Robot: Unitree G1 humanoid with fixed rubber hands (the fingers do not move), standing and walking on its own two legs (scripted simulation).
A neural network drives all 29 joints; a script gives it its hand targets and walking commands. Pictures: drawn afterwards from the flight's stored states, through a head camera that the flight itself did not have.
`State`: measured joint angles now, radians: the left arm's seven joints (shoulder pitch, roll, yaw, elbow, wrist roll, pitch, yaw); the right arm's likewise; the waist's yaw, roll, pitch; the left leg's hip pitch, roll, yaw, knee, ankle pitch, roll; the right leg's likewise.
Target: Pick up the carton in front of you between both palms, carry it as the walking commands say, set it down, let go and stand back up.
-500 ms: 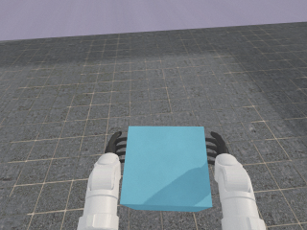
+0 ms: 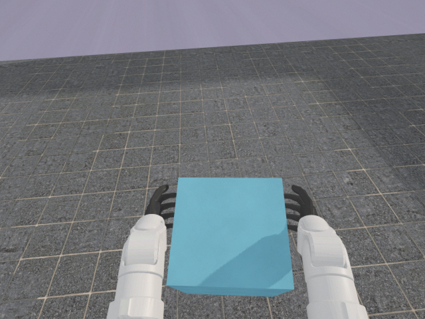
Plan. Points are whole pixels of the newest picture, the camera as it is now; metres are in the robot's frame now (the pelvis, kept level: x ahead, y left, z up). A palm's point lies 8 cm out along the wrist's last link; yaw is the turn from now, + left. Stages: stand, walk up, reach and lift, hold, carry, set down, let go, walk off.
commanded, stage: carry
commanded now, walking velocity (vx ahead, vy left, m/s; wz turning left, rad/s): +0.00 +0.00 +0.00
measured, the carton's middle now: (229, 242) +0.31 +0.00 -0.06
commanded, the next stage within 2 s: hold in 0.28 s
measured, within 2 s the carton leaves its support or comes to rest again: neither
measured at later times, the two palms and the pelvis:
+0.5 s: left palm (154, 224) +0.29 +0.14 +0.05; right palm (314, 230) +0.28 -0.15 +0.05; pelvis -0.01 +0.00 +0.01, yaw -4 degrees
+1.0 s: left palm (141, 222) +0.28 +0.17 +0.06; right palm (304, 233) +0.26 -0.13 +0.06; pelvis -0.02 +0.04 +0.00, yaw -4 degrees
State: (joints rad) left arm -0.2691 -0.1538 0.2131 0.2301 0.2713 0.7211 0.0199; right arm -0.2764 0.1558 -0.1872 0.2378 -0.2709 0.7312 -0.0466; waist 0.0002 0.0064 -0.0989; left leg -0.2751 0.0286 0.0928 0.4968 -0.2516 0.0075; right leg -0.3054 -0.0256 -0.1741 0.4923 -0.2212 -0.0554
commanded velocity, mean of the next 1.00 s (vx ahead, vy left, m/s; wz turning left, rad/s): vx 0.00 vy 0.00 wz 0.00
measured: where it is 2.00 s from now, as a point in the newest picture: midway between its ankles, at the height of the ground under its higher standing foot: outside the picture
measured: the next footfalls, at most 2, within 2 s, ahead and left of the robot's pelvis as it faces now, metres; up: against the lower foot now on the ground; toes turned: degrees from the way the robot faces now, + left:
none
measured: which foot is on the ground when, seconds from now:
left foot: down 0.00-1.00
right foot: down 0.00-1.00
